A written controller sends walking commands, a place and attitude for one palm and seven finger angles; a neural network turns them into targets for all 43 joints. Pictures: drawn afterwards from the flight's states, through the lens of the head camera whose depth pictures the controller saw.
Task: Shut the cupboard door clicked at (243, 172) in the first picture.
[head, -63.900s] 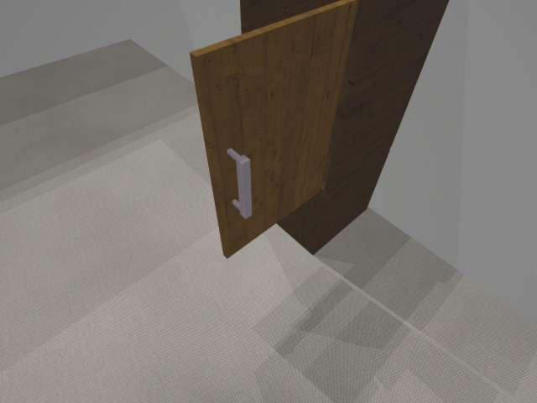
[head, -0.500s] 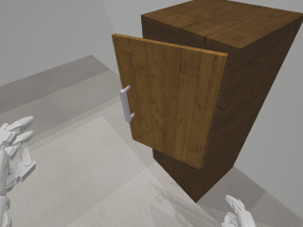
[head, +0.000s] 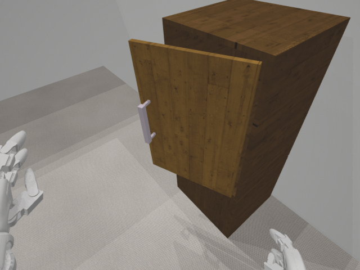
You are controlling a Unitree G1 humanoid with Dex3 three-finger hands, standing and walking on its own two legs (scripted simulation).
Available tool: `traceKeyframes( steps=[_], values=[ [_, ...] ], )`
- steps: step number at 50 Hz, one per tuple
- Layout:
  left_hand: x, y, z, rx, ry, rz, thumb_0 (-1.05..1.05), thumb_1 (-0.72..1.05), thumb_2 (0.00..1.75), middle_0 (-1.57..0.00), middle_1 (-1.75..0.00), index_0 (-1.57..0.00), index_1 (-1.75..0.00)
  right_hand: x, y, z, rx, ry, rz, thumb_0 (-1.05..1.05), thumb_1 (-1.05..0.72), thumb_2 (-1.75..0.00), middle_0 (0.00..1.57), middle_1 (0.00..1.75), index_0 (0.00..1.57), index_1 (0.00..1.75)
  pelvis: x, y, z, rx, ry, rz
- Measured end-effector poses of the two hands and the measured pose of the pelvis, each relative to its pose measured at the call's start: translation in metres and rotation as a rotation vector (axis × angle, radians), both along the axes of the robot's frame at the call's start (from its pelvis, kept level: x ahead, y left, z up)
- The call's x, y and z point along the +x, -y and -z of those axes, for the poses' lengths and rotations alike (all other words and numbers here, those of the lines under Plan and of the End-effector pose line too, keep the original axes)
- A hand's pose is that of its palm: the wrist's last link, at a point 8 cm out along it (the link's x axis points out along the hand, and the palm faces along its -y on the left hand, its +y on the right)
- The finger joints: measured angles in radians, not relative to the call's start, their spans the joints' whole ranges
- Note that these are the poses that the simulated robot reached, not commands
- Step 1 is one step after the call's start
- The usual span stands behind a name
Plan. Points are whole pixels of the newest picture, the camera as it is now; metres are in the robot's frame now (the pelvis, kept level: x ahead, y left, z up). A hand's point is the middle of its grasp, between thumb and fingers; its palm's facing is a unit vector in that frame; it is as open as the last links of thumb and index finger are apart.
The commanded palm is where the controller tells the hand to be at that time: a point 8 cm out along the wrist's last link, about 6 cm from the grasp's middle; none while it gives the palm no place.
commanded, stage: step back with the hand held close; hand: left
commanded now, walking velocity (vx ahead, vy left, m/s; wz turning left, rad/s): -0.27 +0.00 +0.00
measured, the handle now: (148, 122) +0.63 +0.20 -0.05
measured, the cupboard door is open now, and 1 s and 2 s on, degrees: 22 22 22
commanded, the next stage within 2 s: stop stepping back and stand still in 1.48 s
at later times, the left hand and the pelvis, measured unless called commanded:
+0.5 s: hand (15, 210) +0.16 +0.29 +0.15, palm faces +0.40 -0.78 -0.49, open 7.4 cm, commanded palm +0.10 +0.33 +0.17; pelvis -0.05 +0.03 -0.01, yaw -1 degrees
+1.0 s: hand out of the picture +0.10 +0.29 +0.16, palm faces +0.45 -0.75 -0.49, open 7.5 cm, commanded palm +0.03 +0.33 +0.17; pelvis -0.10 +0.02 -0.02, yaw +2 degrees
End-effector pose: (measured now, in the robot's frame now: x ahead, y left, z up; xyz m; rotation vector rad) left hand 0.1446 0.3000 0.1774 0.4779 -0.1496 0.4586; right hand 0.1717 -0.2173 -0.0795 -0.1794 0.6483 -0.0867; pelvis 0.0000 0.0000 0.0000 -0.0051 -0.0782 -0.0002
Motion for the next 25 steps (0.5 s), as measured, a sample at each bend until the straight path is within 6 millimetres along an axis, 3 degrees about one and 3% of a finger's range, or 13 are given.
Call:
traceKeyframes(
  steps=[15, 25],
  values=[
    [0.003, -0.024, 0.002, 0.099, -0.043, 0.071, 0.01, 0.88, 0.90, -0.21, -0.30, -0.21, -0.30, -0.033, 0.007, 0.006, -0.059, -0.113, 0.125, 0.02, -0.90, -0.90, 0.20, 0.30, 0.20, 0.30, -0.016, -0.027, 0.005, 0.002, -0.084, 0.015],
    [-0.026, -0.030, 0.002, 0.116, 0.020, 0.090, 0.01, 0.88, 0.90, -0.21, -0.30, -0.21, -0.30, -0.064, -0.006, 0.001, -0.066, -0.085, 0.122, 0.02, -0.90, -0.90, 0.20, 0.30, 0.20, 0.30, -0.047, -0.032, 0.011, -0.003, -0.086, 0.018]
  ],
)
